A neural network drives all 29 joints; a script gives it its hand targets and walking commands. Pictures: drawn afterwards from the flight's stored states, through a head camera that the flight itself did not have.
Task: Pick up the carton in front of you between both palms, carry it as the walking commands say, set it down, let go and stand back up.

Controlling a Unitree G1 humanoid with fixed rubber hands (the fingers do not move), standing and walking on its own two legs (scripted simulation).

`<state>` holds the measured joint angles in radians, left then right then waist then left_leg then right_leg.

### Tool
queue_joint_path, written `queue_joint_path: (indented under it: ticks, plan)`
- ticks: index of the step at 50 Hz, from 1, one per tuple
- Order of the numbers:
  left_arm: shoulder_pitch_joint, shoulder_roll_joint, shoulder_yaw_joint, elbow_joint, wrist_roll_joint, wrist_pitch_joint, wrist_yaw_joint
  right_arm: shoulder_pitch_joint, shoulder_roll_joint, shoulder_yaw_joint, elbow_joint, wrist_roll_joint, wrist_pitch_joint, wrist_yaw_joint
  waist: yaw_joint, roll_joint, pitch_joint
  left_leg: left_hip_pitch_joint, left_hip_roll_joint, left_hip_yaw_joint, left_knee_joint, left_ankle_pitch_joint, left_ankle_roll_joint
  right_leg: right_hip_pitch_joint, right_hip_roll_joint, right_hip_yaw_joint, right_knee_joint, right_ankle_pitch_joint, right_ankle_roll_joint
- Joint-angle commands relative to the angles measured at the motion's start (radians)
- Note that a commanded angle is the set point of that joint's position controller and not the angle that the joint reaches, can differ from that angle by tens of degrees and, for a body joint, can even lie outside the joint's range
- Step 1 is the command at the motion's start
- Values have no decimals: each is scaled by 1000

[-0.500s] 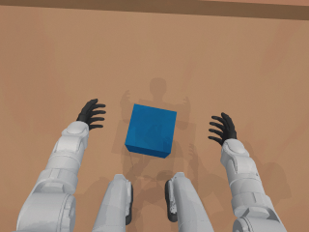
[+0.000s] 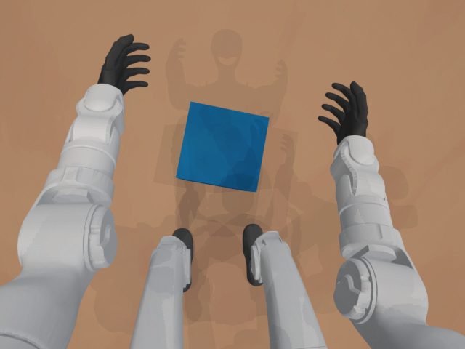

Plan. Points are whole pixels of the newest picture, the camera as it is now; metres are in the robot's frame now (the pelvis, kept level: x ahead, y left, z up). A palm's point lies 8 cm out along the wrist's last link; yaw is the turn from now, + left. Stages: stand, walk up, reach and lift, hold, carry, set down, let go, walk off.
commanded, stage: reach and lift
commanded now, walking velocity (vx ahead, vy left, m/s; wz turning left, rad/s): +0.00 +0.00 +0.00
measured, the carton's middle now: (220, 152) +0.45 -0.02 -0.51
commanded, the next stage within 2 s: none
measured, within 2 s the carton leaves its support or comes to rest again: leaves its support in 1.54 s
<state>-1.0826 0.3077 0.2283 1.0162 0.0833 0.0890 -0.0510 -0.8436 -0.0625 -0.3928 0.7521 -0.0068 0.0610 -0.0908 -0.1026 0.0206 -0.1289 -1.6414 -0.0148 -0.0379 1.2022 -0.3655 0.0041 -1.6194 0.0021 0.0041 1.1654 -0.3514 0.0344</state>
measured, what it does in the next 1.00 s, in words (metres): lowers itself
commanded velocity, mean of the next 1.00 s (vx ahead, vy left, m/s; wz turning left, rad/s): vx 0.00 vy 0.00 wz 0.00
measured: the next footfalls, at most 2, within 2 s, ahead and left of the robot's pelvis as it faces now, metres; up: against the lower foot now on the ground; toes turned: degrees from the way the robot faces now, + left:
none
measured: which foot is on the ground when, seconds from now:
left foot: down 0.00-1.00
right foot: down 0.00-1.00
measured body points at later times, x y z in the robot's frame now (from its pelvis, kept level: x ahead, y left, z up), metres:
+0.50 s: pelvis -0.05 +0.00 -0.20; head +0.30 +0.01 +0.08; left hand +0.49 +0.17 -0.38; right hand +0.43 -0.22 -0.37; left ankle +0.06 +0.11 -0.60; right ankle +0.07 -0.14 -0.60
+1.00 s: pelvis -0.05 -0.01 -0.26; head +0.31 +0.01 +0.00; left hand +0.50 +0.15 -0.45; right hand +0.45 -0.20 -0.44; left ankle +0.06 +0.11 -0.60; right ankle +0.07 -0.14 -0.60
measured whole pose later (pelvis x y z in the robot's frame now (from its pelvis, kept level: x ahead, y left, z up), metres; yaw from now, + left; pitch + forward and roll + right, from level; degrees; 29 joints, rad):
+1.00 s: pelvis -0.05 -0.01 -0.26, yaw -2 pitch +39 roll -3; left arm -1.36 0.43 -0.07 1.14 -0.22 0.00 0.07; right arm -1.27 -0.24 -0.12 1.10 0.31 -0.03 -0.17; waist -0.06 -0.04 0.26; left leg -2.31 -0.01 -0.05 2.19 -0.57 -0.01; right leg -2.30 0.05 0.01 2.14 -0.53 0.06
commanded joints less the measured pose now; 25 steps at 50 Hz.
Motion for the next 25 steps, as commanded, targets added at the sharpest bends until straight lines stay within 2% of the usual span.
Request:
queue_joint_path:
  ticks: [1, 7, 13, 16, 20, 25]
  plan:
    - [-152, 46, 14, -63, 10, -33, 10, -106, -68, -18, -44, -14, -39, 10, -9, 91, -797, 511, -38, -18, 29, 397, -19, 200, 62, -74, 34, 341, 45]
    - [-127, 56, -21, -75, -27, -56, 43, -102, -95, 5, 8, 18, -66, 2, -6, 88, -830, 310, -44, -15, 218, 375, -22, 63, 62, -62, 222, 341, 52]
    - [-227, 140, -111, -176, -126, -70, 82, -185, -168, 87, -56, 127, -77, -32, 5, 117, -1034, 282, -39, 7, 419, 368, -26, 34, 63, -70, 416, 346, 55]
    - [-284, 166, -153, -197, -176, -59, 92, -235, -196, 119, -73, 174, -63, -49, 5, 131, -1059, 255, -29, 20, 485, 280, -29, 13, 59, -83, 490, 272, 54]
    - [-376, 194, -188, -165, -225, -44, 97, -332, -216, 143, -47, 207, -44, -64, 2, 126, -983, 161, -13, 27, 542, 102, -27, -40, 44, -91, 564, 118, 51]
    - [-487, 229, -214, -53, -263, -35, 105, -460, -242, 157, 43, 224, -34, -83, -7, 110, -880, 74, 5, 20, 607, -57, -14, -95, 22, -93, 641, -16, 46]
